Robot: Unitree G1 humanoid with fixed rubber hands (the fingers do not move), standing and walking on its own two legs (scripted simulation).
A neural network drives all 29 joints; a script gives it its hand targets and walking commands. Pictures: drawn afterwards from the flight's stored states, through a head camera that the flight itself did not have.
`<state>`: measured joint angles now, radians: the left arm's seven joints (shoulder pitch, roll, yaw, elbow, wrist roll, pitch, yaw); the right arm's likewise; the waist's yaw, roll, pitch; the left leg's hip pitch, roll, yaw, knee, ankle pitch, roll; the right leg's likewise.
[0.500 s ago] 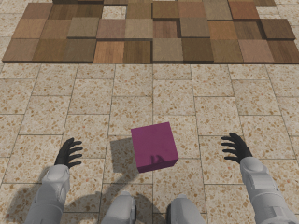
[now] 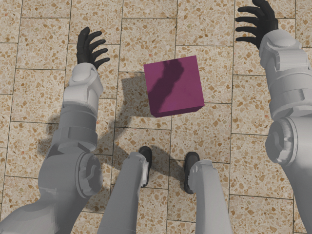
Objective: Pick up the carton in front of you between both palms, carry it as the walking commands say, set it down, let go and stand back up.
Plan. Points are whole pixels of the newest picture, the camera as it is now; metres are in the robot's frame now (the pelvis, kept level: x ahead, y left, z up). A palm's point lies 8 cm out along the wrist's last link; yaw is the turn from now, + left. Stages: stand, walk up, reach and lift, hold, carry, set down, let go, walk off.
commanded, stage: reach and lift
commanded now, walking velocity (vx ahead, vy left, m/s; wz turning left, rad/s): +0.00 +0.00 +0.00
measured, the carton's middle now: (173, 91) +0.52 +0.02 -0.52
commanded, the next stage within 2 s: none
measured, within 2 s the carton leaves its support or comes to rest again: leaves its support in 1.74 s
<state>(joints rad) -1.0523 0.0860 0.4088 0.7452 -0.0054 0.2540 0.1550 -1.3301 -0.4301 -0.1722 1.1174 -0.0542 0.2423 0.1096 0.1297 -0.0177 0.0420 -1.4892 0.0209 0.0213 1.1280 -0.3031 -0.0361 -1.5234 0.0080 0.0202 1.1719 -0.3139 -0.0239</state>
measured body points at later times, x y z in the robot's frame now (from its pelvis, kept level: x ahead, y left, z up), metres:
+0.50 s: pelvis +0.01 +0.01 -0.13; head +0.36 -0.01 +0.15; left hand +0.49 +0.22 -0.30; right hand +0.56 -0.16 -0.31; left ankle +0.10 +0.14 -0.61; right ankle +0.10 -0.10 -0.61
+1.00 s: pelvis -0.03 +0.01 -0.27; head +0.35 -0.01 -0.04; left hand +0.50 +0.22 -0.45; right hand +0.57 -0.15 -0.47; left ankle +0.10 +0.14 -0.61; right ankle +0.09 -0.10 -0.61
